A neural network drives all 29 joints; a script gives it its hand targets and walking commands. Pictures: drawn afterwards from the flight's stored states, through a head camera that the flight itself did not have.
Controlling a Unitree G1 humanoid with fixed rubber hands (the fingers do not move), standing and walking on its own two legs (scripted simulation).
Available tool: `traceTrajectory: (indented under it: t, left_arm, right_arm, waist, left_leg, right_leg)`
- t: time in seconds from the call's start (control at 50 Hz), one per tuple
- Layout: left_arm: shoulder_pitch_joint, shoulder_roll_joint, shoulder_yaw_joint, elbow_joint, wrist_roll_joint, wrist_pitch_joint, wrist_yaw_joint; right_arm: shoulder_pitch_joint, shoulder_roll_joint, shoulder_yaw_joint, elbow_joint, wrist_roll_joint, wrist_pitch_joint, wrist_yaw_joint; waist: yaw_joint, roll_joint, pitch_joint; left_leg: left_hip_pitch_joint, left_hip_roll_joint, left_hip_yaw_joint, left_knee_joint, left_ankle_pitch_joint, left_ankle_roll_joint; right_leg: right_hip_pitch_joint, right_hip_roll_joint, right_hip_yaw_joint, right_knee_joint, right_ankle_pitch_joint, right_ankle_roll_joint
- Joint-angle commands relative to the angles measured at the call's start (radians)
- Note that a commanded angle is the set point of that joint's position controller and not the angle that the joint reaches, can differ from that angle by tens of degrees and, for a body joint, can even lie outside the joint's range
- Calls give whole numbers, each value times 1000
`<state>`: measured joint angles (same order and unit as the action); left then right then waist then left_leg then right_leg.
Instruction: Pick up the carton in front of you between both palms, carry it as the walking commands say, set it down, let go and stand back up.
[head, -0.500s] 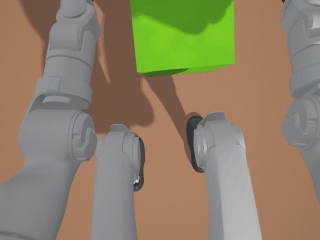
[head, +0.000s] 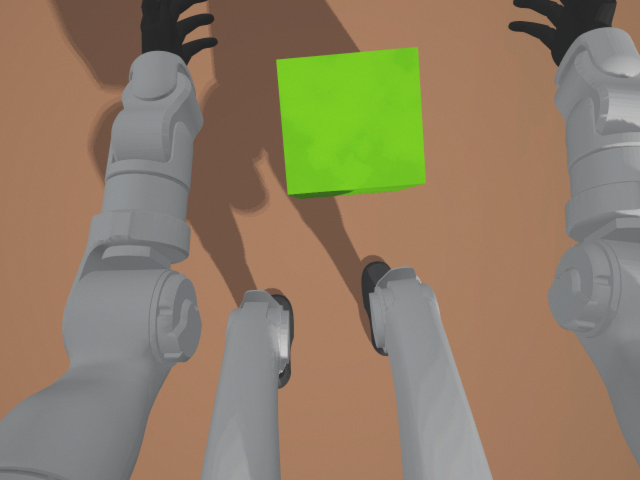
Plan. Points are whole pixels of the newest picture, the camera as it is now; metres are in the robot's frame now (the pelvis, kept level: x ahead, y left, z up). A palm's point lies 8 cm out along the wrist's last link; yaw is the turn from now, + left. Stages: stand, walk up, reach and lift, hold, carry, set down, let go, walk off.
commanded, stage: set down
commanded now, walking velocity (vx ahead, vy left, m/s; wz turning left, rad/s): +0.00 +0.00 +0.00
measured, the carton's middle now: (347, 137) +0.50 -0.08 -0.43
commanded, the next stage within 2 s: let go in 0.20 s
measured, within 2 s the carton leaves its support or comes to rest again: neither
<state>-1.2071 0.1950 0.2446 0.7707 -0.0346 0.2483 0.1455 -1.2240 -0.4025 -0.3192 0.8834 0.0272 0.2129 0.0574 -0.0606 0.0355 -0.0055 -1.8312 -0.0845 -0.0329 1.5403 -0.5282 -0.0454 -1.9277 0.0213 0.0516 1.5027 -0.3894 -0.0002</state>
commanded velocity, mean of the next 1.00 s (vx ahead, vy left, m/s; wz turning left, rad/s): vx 0.00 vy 0.00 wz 0.00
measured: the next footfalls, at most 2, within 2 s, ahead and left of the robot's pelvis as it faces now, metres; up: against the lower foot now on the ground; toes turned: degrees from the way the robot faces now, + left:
none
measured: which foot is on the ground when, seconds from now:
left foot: down 0.00-1.00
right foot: down 0.00-1.00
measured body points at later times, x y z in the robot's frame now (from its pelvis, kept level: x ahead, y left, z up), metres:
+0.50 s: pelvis +0.04 -0.01 +0.13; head +0.32 -0.05 +0.48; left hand +0.49 +0.13 +0.01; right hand +0.45 -0.30 +0.00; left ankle +0.07 +0.13 -0.52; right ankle +0.11 -0.11 -0.52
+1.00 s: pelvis +0.09 +0.00 +0.21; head +0.20 +0.00 +0.65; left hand +0.33 +0.21 +0.12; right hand +0.29 -0.25 +0.12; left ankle +0.07 +0.13 -0.52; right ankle +0.11 -0.11 -0.52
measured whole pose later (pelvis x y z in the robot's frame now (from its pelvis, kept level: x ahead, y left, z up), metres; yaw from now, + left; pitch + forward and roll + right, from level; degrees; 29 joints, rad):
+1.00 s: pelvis +0.09 +0.00 +0.21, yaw -3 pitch +13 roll +0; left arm 0.04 0.17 0.09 0.51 0.03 0.00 -0.02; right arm 0.08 -0.20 -0.09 0.49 0.00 -0.01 0.07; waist -0.02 0.00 0.01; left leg -0.47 -0.03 -0.08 0.55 -0.31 0.00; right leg -0.54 0.03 0.04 0.53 -0.21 0.00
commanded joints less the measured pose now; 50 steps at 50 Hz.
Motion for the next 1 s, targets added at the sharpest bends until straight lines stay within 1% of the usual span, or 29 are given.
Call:
traceTrajectory:
  t: [0.0, 0.12, 0.16, 0.24, 0.3, 0.36, 0.44, 0.48, 0.54, 0.64, 0.72, 0.84, 0.92, 0.98]
  left_arm:
    - [-214, 81, 21, -105, 20, -28, -11]
    - [-180, 71, 37, -99, 42, -50, -30]
    - [-172, 64, 43, -81, 50, -56, -37]
    - [-102, 47, 58, -73, 88, -63, -45]
    - [15, 32, 58, -103, 128, -60, -45]
    - [157, 16, 38, -174, 150, -61, -47]
    - [330, 3, -1, -271, 141, -87, -58]
    - [399, 3, -15, -301, 130, -105, -68]
    - [513, 4, -29, -304, 122, -137, -86]
    - [735, 4, -49, -267, 116, -187, -113]
    - [888, 15, -69, -265, 108, -222, -129]
    - [1080, 33, -112, -316, 77, -259, -152]
    - [1200, 48, -138, -350, 62, -272, -166]
    - [1286, 59, -151, -371, 54, -273, -175]
  right_arm:
    - [-219, -123, -21, -101, -16, -28, 9]
    - [-187, -106, -48, -99, -51, -53, 14]
    - [-177, -92, -55, -83, -62, -61, 16]
    - [-112, -70, -62, -80, -102, -72, 23]
    - [-4, -62, -56, -117, -136, -71, 32]
    - [133, -50, -33, -189, -160, -67, 42]
    - [309, -20, 10, -296, -149, -81, 50]
    - [380, -2, 30, -333, -133, -93, 52]
    - [501, 31, 56, -355, -104, -118, 51]
    - [733, 78, 92, -354, -78, -162, 42]
    - [901, 88, 117, -374, -62, -196, 33]
    - [1125, 96, 166, -434, -34, -234, 18]
    - [1260, 104, 202, -476, -24, -245, 11]
    - [1336, 107, 220, -505, -20, -243, 9]
  waist:
    - [-32, -55, -1088]
    - [-33, -54, -1057]
    - [-31, -51, -1019]
    - [-27, -47, -1020]
    - [-25, -47, -1064]
    - [-23, -58, -1073]
    - [-20, -79, -1000]
    - [-16, -88, -938]
    - [-7, -91, -859]
    - [12, -91, -763]
    - [21, -82, -672]
    - [24, -57, -491]
    - [33, -37, -362]
    - [44, -20, -268]
  left_leg:
    - [327, -47, 117, -228, 236, -20]
    - [418, -38, 103, -359, 273, -24]
    - [437, -33, 99, -398, 271, -25]
    - [514, -28, 92, -474, 297, -28]
    - [595, -27, 87, -532, 345, -28]
    - [665, -26, 83, -589, 375, -26]
    - [706, -23, 78, -662, 376, -21]
    - [715, -20, 73, -701, 363, -17]
    - [731, -13, 67, -752, 351, -11]
    - [814, -1, 54, -821, 364, 1]
    - [951, 11, 41, -879, 386, 10]
    - [1194, 29, 23, -979, 415, 16]
    - [1356, 39, 11, -1055, 431, 20]
    - [1457, 48, 3, -1117, 455, 20]
  right_leg:
    - [947, 33, -91, -153, 449, 30]
    - [1051, 29, -81, -279, 484, 30]
    - [1061, 26, -78, -319, 476, 30]
    - [1139, 25, -73, -394, 491, 26]
    - [1245, 26, -71, -445, 547, 20]
    - [1357, 24, -62, -498, 588, 11]
    - [1489, 15, -34, -572, 634, 8]
    - [1541, 8, -19, -610, 646, 9]
    - [1611, -3, 3, -652, 675, 10]
    - [1685, -18, 19, -708, 716, 12]
    - [1700, -17, 12, -770, 682, 15]
    - [1730, -3, -9, -885, 570, 20]
    - [1773, 6, -25, -964, 488, 22]
    - [1829, 16, -36, -1021, 456, 21]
